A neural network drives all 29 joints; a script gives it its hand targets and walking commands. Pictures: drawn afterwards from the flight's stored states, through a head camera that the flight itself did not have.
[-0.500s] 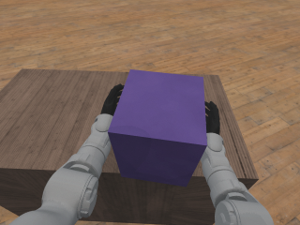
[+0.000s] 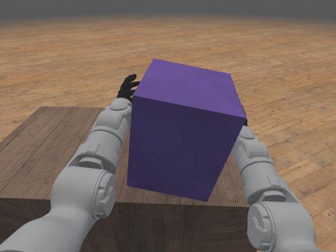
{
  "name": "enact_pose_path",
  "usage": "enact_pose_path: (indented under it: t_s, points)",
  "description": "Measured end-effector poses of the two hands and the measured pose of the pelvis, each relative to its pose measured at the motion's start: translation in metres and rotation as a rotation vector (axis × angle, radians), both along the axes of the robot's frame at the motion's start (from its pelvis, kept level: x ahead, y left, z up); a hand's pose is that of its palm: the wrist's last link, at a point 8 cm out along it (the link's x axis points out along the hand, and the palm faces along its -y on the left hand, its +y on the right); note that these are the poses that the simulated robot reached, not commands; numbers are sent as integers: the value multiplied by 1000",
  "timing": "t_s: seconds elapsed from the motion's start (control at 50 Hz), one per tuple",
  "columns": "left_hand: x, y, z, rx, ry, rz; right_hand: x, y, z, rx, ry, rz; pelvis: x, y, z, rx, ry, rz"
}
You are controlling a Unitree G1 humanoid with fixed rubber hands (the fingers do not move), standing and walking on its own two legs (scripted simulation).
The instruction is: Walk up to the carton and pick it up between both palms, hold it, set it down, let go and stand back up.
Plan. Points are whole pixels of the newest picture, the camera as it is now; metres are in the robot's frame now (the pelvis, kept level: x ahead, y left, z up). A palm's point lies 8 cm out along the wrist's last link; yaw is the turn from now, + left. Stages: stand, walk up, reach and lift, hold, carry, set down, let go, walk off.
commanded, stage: reach and lift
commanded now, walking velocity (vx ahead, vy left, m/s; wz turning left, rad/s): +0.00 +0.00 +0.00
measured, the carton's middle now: (179, 128) +0.38 -0.01 +0.18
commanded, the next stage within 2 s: hold in 1.26 s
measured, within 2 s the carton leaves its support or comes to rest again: neither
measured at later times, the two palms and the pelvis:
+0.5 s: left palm (121, 108) +0.40 +0.13 +0.22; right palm (235, 125) +0.39 -0.15 +0.18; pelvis +0.00 +0.00 +0.00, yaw +0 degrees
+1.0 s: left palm (119, 105) +0.40 +0.14 +0.23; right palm (234, 123) +0.39 -0.15 +0.19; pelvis +0.00 +0.00 +0.00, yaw +0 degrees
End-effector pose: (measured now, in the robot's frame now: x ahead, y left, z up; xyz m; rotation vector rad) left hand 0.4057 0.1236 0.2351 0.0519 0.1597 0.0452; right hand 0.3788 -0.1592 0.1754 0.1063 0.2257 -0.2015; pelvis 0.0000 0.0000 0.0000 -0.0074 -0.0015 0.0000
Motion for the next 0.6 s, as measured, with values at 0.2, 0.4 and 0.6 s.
enact_pose_path:
  t_s: [0.2, 0.4, 0.6]
  points:
    - [-4, 1, 9, -15, 6, 17, 2, -1, 14, -29, 5, 22, -4, -3, 1, 4, -44, 2]
    - [-1, 4, -5, -24, 36, 37, 9, 1, 7, -2, 31, 30, 0, -3, 2, 4, -33, 2]
    - [-3, 12, -11, -24, 52, 59, 12, 8, 6, 38, 45, 37, 3, 0, 3, 0, -29, 1]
